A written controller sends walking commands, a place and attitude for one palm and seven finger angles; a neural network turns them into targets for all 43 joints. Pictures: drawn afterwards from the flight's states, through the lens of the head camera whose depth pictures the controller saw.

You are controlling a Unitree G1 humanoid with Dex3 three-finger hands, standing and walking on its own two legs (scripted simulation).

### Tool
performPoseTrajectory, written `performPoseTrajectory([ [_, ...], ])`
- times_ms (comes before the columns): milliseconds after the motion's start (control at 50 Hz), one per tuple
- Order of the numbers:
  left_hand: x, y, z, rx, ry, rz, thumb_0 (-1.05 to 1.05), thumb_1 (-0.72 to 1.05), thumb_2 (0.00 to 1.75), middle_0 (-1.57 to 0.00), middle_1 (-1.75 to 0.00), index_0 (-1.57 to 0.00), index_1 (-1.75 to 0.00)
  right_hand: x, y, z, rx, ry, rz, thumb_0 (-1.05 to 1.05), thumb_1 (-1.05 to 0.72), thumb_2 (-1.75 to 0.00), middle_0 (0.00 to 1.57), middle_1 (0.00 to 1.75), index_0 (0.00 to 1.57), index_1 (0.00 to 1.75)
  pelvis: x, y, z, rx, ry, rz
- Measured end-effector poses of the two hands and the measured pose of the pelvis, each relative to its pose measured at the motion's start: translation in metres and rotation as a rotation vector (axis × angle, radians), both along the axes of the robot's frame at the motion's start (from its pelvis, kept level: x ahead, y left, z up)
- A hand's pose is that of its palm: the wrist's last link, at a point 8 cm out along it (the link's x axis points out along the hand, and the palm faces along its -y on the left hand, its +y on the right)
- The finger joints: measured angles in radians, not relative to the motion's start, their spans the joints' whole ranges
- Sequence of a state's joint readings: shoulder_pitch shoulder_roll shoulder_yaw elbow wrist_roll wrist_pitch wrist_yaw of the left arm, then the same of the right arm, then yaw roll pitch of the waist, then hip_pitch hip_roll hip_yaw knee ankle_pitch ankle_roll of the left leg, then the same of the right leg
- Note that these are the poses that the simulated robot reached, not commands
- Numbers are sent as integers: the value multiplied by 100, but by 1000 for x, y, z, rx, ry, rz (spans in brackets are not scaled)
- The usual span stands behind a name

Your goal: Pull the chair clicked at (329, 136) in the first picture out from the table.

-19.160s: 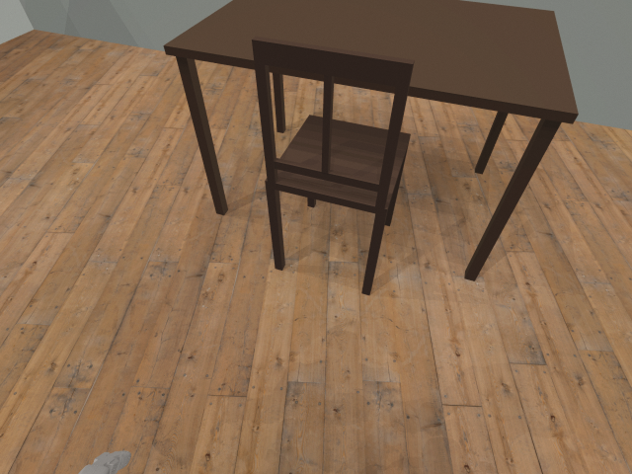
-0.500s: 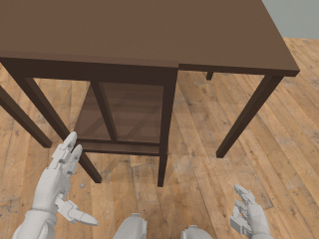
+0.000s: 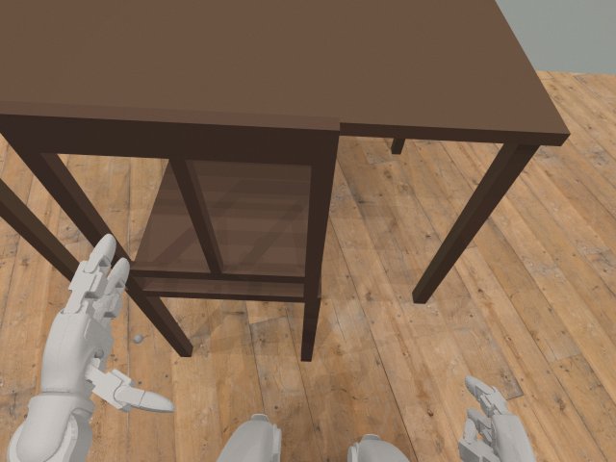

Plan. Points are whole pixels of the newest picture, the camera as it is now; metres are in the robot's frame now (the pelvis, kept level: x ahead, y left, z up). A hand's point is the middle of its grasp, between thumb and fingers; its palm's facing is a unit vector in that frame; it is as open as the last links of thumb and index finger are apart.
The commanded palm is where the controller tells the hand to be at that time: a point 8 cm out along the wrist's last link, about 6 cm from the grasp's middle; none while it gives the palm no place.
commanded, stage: raise the hand toward the chair's back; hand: left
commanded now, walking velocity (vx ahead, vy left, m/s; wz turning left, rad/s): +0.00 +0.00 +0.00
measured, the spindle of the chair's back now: (202, 223) +0.44 +0.19 +0.00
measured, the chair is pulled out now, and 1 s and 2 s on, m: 0.00 0.00 0.00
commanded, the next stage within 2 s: aim the fingers beside a spindle in 0.10 s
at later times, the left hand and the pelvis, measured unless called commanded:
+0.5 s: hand (160, 333) +0.26 +0.19 +0.04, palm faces -0.02 -1.00 -0.02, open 17.0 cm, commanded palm +0.24 +0.25 +0.04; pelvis +0.01 +0.00 +0.00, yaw +0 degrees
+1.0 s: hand (178, 327) +0.28 +0.18 +0.01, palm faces +0.00 -1.00 -0.02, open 17.0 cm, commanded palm +0.26 +0.23 +0.02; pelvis +0.00 +0.00 -0.02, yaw -1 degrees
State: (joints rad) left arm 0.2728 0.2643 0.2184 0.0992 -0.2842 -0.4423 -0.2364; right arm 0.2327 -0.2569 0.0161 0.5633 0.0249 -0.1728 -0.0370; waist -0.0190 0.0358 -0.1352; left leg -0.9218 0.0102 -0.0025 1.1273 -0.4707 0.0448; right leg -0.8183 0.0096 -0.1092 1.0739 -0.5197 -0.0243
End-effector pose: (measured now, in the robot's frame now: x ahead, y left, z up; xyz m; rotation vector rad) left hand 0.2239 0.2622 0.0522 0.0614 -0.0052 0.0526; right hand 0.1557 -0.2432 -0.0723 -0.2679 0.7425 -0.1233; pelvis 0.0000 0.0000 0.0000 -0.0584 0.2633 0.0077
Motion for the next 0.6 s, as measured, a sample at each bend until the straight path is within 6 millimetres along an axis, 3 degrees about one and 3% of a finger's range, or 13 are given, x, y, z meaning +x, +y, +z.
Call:
performPoseTrajectory([
  [120, -6, -11, -9, -25, 98, -65, -2, -50, 30, -5, -8, -6, -8, 7, 5, 3, 20, -24, -6, 1, -90, -89, 20, 30, 20, 30, 1, 0, 3, 1, -5, -4],
  [260, -4, -3, 1, -13, 0, 5, -2, -50, 30, -6, -8, -6, -8, 14, 7, 3, 13, -35, 23, 1, -90, -89, 20, 30, 20, 30, 2, -3, 1, 0, 1, 4],
  [400, 10, -10, -22, -40, 84, -60, -1, -50, 30, -5, -8, -6, -8, 15, 2, -4, 0, -15, 20, 1, -90, -89, 20, 30, 20, 30, 2, -4, -5, -4, 18, 3],
  [540, 17, -17, -9, -30, 20, -52, -2, -50, 30, -6, -8, -6, -8, 9, -1, -5, 0, 2, -6, 1, -90, -89, 20, 30, 20, 30, 6, -3, -4, 0, 25, -6],
  [600, 19, -15, -12, -23, 19, -33, -1, -50, 30, -6, -8, -6, -8, 8, -1, -9, 6, 14, -4, 1, -90, -89, 20, 30, 20, 30, 6, -3, -6, 2, 33, -8],
])
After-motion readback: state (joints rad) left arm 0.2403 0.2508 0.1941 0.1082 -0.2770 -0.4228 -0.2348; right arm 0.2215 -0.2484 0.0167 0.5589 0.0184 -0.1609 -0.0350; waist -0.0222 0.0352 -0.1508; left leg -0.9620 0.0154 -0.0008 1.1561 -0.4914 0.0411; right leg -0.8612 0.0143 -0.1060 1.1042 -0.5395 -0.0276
